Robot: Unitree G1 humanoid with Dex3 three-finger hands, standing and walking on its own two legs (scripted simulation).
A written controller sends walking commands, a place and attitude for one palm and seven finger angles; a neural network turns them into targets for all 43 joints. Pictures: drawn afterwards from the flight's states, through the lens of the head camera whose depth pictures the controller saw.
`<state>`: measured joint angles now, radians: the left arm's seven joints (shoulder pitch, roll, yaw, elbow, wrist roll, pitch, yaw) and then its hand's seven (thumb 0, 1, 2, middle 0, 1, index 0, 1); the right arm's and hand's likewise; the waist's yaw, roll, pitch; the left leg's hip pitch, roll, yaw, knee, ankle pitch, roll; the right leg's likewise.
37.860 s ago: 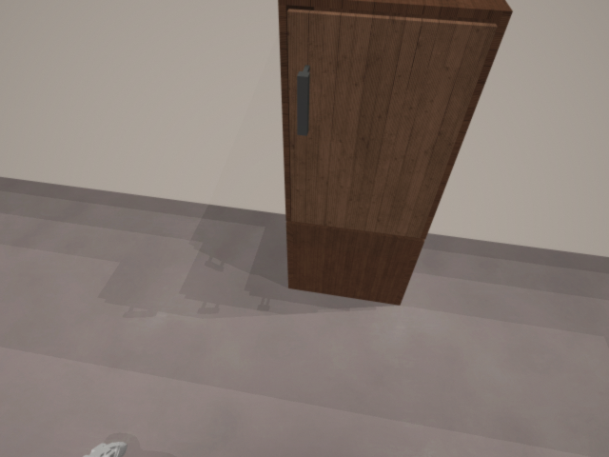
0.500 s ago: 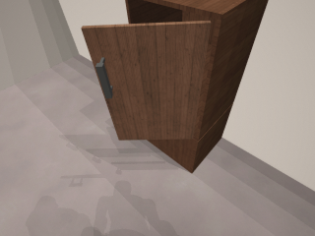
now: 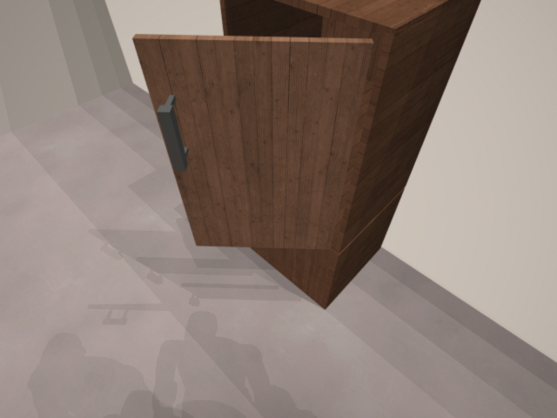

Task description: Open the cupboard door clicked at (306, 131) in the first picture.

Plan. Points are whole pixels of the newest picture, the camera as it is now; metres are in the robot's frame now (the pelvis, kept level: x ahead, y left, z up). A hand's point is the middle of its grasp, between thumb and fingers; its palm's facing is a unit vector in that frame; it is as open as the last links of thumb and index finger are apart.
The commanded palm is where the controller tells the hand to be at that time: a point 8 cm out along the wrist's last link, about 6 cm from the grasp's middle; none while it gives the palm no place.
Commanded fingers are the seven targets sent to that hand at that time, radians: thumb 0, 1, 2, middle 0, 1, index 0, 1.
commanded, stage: shuffle to correct the standing spot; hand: left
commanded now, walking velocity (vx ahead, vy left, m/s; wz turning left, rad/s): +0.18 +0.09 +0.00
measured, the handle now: (176, 133) +0.59 +0.25 +0.08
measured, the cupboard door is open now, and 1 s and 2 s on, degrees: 42 42 42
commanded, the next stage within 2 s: come to a stop and stand still in 0.04 s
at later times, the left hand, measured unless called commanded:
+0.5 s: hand out of the picture +0.15 +0.19 -0.16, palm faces +0.02 -0.96 -0.27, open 7.3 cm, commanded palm none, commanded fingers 0.00 0.90 0.90 -0.20 -0.30 -0.20 -0.30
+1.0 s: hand out of the picture +0.07 +0.25 -0.15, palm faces +0.00 -0.96 -0.29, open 7.4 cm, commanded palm none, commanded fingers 0.00 0.90 0.90 -0.20 -0.30 -0.20 -0.30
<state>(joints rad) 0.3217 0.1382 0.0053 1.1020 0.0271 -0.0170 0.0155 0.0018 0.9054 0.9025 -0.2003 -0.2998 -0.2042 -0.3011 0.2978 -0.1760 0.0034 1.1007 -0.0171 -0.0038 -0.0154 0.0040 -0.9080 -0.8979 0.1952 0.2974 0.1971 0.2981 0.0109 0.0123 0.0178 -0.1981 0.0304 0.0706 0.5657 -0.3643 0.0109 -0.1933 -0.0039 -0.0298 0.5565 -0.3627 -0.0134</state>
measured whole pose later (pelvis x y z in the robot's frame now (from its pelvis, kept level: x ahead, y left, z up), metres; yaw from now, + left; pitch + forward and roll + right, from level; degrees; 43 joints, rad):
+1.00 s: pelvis +0.06 +0.05 +0.00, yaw -2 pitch +0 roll +1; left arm 0.33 0.19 0.00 1.00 0.03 0.02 0.02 0.00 0.91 0.90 -0.20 -0.30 -0.20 -0.30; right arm 0.23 -0.21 -0.01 0.91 -0.01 0.01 -0.01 0.00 -0.93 -0.90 0.20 0.30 0.20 0.30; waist 0.02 0.06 0.02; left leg -0.24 -0.03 0.12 0.51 -0.27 0.06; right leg -0.30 -0.07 0.00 0.55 -0.24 0.03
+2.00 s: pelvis +0.11 +0.00 +0.01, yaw -1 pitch +0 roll +1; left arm 0.25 0.17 0.00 1.09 0.02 -0.02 0.04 0.00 0.91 0.90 -0.20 -0.30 -0.20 -0.30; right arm 0.23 -0.17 0.01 1.11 -0.01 -0.01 -0.04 0.00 -0.91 -0.90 0.20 0.30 0.20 0.30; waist 0.01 0.00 0.04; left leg -0.12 0.04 0.08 0.41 -0.29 -0.03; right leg -0.19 0.01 -0.04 0.48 -0.29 -0.03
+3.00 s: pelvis +0.08 +0.01 +0.00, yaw +0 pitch -1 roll -1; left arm 0.33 0.16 0.01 1.02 0.03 -0.01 0.05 0.01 0.93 0.90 -0.20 -0.30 -0.20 -0.30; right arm 0.23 -0.16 -0.03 1.03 -0.01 0.00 -0.04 0.01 -0.91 -0.90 0.19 0.30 0.20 0.30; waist 0.01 -0.02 -0.01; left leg -0.24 0.06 0.05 0.61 -0.34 -0.02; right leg -0.15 0.02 -0.08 0.55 -0.38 -0.03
